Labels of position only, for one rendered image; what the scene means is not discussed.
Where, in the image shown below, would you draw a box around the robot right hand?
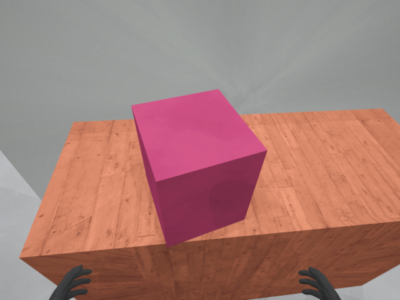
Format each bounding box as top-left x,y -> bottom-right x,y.
298,266 -> 341,300

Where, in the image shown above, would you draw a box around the pedestal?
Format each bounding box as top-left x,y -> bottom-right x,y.
19,109 -> 400,300

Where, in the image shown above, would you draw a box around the robot left hand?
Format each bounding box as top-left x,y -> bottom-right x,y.
49,265 -> 92,300

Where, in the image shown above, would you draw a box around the carton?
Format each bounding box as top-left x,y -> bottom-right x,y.
131,89 -> 268,248

